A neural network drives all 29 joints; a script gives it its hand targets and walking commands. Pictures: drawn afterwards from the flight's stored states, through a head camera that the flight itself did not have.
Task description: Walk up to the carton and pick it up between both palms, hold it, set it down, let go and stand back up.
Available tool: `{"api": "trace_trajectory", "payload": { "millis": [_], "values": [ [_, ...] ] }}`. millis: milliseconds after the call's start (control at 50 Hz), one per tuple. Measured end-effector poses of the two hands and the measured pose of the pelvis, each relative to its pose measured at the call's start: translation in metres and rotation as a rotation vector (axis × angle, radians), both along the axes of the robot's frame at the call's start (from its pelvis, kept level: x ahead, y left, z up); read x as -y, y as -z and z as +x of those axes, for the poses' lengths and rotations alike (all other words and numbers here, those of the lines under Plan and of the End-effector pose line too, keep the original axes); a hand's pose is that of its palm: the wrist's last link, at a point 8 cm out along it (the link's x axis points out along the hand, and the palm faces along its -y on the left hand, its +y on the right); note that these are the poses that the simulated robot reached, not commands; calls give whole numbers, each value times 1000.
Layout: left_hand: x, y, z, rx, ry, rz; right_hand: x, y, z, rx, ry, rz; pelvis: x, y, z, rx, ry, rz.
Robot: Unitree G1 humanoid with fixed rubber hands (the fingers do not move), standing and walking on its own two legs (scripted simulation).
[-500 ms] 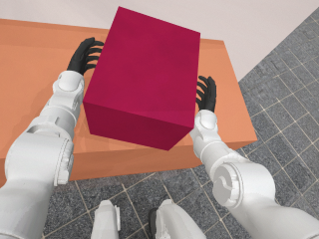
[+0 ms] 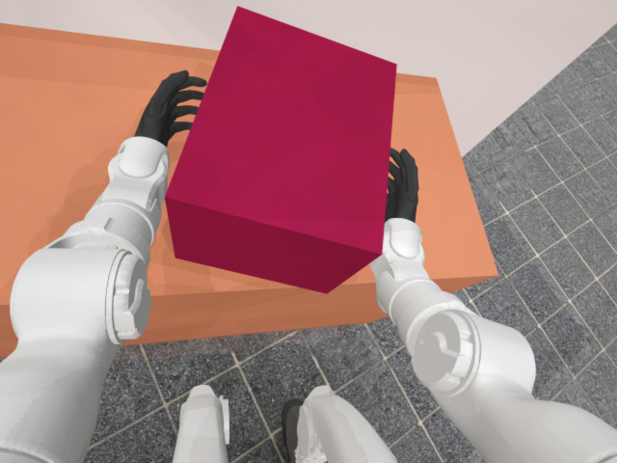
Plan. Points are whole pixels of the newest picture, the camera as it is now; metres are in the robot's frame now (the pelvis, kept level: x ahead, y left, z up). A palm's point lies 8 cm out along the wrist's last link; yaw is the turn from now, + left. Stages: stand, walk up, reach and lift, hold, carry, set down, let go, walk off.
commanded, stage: reach and lift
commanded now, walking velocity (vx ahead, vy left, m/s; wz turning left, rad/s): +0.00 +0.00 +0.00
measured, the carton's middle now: (285, 161) +0.51 +0.00 -0.03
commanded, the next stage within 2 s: none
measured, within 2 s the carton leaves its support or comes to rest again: leaves its support in 1.58 s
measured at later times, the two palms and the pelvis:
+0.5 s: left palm (157, 135) +0.51 +0.17 +0.00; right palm (395, 216) +0.42 -0.14 +0.00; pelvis +0.00 +0.01 +0.01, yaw -1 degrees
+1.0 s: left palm (157, 136) +0.51 +0.17 +0.00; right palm (396, 216) +0.41 -0.14 +0.00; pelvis +0.00 +0.01 +0.02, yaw -1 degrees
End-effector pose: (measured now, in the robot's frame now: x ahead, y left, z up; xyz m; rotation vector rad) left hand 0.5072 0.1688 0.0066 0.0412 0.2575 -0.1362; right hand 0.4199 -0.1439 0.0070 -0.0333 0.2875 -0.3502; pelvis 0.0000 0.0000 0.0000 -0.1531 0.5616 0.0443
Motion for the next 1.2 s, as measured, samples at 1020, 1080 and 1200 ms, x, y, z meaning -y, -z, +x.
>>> {"api": "trace_trajectory", "payload": {
  "millis": [1020, 1080, 1200],
  "values": [
    [0, 2, -3, 31, 4, 6, -1, 7, -5, 59, -2, -16, -6, -18, 5, -1, 22, -1],
    [0, 2, -5, 34, 3, 16, -1, 7, -7, 59, -5, -12, -3, -20, 5, 1, 21, -1],
    [0, 1, -11, 32, -11, 15, 0, 7, -10, 57, -25, -11, 3, -21, 6, 9, 20, 6]
  ]
}}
